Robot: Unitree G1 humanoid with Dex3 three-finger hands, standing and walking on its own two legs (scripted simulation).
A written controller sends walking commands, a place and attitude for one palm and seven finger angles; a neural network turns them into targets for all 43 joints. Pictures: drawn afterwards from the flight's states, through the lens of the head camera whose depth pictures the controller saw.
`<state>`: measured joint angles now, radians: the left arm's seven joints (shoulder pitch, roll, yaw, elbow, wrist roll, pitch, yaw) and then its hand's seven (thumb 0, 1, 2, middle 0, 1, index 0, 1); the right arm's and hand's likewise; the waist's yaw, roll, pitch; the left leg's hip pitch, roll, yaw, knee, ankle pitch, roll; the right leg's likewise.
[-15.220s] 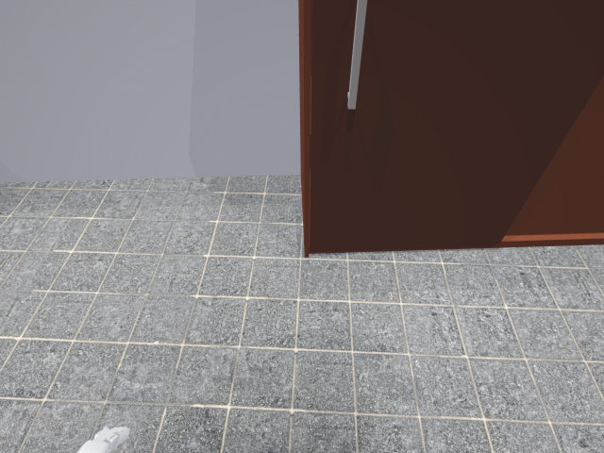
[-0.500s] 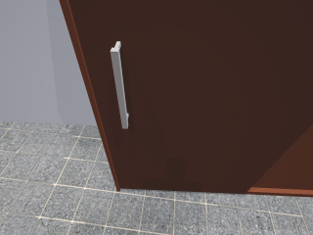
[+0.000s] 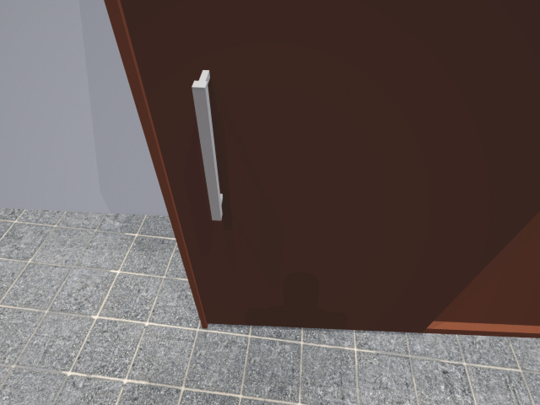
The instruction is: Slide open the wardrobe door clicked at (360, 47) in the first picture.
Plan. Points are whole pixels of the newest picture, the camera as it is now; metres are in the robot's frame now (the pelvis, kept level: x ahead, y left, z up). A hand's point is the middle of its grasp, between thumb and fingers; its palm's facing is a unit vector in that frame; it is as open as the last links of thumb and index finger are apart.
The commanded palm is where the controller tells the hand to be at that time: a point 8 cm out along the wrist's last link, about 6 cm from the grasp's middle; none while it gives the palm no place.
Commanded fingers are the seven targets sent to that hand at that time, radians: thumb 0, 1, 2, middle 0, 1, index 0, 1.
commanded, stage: look again from close up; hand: left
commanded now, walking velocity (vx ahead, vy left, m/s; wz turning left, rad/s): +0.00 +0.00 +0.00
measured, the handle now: (211, 155) +0.50 +0.14 +0.10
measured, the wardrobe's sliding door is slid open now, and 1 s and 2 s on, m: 0.00 0.00 0.00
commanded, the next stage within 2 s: raise the hand with hooked fingers in 1.66 s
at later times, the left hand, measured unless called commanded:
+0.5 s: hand out of the picture -0.03 +0.14 -0.18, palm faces +0.04 -0.99 -0.13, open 7.4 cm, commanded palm none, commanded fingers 0.00 0.90 0.90 -0.20 -0.30 -0.20 -0.30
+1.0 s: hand out of the picture -0.01 +0.14 -0.18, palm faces +0.02 -0.99 -0.14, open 7.4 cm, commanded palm none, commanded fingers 0.00 0.90 0.90 -0.20 -0.30 -0.20 -0.30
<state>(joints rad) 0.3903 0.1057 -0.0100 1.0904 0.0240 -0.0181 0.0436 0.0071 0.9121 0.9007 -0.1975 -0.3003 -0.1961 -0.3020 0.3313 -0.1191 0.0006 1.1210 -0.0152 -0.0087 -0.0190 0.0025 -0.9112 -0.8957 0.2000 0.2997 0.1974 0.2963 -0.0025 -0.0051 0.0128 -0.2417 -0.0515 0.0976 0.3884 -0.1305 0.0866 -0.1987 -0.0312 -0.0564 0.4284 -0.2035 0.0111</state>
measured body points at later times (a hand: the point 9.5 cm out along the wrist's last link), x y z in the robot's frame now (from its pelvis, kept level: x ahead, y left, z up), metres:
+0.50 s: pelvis +0.00 -0.01 +0.00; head +0.00 +0.00 +0.45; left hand -0.03 +0.19 -0.17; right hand -0.01 -0.22 -0.16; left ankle +0.06 +0.06 -0.74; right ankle +0.02 -0.13 -0.74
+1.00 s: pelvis +0.02 -0.01 +0.00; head +0.02 +0.00 +0.45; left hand -0.01 +0.19 -0.16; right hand +0.00 -0.22 -0.16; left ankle +0.06 +0.06 -0.74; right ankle +0.02 -0.13 -0.74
